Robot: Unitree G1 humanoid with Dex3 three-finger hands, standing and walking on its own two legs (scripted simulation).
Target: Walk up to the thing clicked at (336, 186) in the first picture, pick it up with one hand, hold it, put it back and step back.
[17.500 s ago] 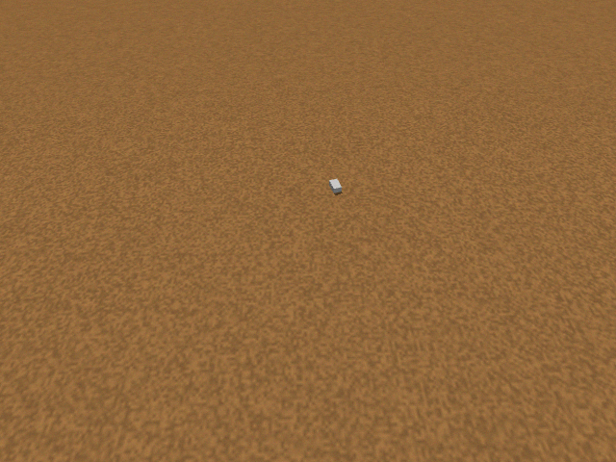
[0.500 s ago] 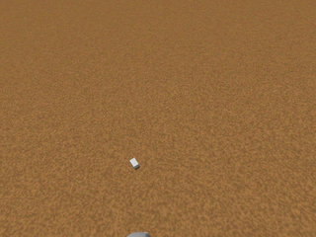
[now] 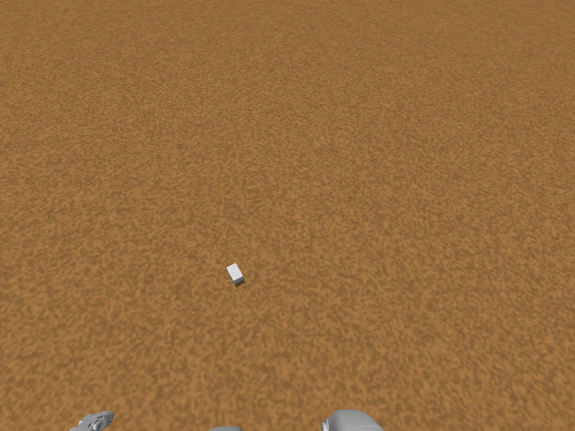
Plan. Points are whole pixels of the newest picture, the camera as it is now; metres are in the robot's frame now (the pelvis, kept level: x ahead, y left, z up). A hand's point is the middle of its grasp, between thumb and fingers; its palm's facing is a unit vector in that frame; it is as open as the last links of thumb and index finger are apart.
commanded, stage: walk up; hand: left
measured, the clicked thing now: (234, 273) +0.71 +0.20 -0.75
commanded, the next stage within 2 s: stand in 1.26 s
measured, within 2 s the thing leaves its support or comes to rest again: neither
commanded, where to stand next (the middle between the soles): +0.32 -0.04 m, yaw +0 degrees
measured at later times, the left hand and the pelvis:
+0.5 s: hand out of the picture +0.12 +0.27 -0.16, palm faces +0.02 -0.91 -0.41, open 7.4 cm; pelvis +0.00 -0.01 -0.02, yaw +0 degrees
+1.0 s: hand out of the picture +0.10 +0.25 -0.15, palm faces +0.00 -0.94 -0.33, open 7.4 cm; pelvis -0.01 +0.00 +0.00, yaw +0 degrees
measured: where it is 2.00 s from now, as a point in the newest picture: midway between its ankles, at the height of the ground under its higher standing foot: outside the picture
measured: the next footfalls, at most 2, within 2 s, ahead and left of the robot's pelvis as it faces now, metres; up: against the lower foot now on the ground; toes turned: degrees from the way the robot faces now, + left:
right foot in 0.16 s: +0.05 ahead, -0.14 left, +0.00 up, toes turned -1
left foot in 0.42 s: +0.03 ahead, +0.12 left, +0.00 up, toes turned +1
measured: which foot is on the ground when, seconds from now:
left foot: down 0.00-0.18, up 0.20-0.40, down 0.42-1.00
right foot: up 0.00-0.14, down 0.16-1.00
